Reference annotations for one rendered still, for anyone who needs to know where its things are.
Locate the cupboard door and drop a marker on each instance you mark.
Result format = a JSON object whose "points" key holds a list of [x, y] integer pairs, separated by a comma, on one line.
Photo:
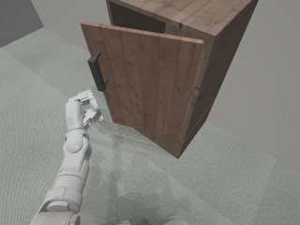
{"points": [[150, 75]]}

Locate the left robot hand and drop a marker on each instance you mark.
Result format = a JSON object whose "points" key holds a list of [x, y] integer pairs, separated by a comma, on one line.
{"points": [[78, 117]]}

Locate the robot left forearm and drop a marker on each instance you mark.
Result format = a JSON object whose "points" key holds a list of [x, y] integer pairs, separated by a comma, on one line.
{"points": [[66, 194]]}

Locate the right robot shin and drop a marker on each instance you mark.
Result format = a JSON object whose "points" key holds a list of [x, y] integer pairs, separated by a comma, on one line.
{"points": [[172, 218]]}

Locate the handle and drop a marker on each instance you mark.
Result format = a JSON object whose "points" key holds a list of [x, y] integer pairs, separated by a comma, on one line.
{"points": [[96, 72]]}

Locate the left robot upper arm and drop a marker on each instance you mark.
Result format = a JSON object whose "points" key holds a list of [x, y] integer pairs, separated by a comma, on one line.
{"points": [[57, 218]]}

